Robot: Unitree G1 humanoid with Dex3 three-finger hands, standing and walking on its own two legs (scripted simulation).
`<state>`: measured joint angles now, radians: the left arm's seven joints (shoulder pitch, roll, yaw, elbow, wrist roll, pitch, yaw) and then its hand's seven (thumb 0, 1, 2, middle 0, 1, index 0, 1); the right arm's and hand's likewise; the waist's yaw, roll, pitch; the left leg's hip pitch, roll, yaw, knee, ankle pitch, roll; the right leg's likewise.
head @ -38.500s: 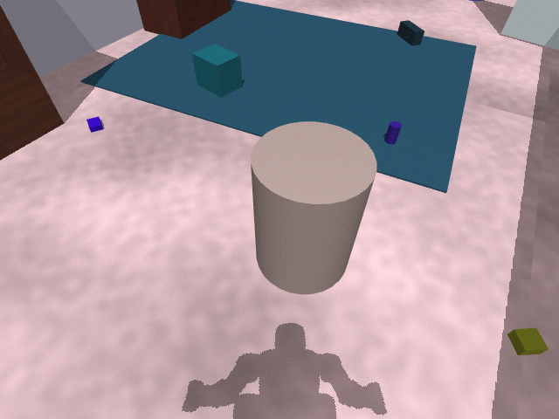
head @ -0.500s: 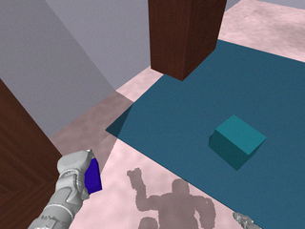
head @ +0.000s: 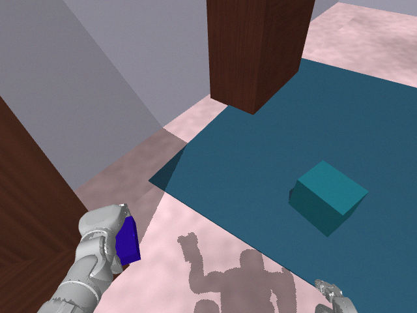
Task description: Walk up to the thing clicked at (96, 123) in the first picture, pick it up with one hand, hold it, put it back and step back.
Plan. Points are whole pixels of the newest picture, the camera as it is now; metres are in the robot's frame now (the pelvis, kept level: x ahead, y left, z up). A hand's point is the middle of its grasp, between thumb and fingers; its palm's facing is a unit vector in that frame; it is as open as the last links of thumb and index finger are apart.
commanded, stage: hold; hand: left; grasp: from above
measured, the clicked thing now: (120, 241) +0.30 +0.21 -0.07
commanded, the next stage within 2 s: crouch in 0.72 s
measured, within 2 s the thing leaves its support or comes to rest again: neither
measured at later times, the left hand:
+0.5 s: hand (110, 235) +0.30 +0.22 -0.04, palm faces -0.44 -0.14 -0.89, open 12.2 cm
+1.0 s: hand (110, 240) +0.30 +0.23 -0.05, palm faces -0.43 -0.13 -0.89, open 12.2 cm
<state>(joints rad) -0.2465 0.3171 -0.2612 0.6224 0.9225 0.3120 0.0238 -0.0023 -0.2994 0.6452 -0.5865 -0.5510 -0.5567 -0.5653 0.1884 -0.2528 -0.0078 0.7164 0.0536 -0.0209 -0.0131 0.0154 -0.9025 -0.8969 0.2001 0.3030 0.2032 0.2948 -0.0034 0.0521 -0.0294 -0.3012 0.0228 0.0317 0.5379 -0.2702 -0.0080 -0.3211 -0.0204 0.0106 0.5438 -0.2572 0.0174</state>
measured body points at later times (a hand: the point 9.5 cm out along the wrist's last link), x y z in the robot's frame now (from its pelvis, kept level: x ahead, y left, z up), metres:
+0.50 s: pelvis +0.01 +0.00 +0.00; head +0.02 -0.02 +0.45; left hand +0.32 +0.23 +0.01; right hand +0.16 -0.25 -0.11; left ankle +0.01 +0.12 -0.73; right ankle +0.02 -0.13 -0.73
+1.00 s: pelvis +0.01 +0.00 +0.00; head +0.02 -0.01 +0.45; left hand +0.32 +0.23 +0.00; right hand +0.14 -0.25 -0.11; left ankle +0.01 +0.12 -0.73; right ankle +0.02 -0.13 -0.73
